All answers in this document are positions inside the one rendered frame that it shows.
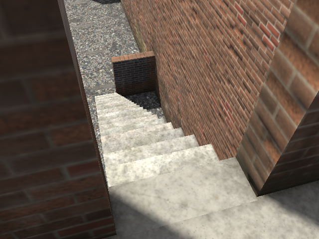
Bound stairs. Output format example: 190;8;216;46
95;93;219;187

